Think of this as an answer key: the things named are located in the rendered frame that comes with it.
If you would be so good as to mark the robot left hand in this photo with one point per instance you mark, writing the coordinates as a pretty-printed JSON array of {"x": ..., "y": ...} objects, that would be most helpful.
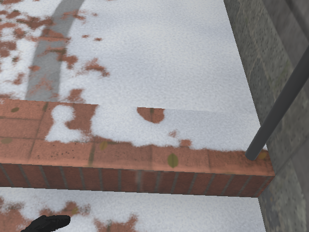
[{"x": 47, "y": 224}]

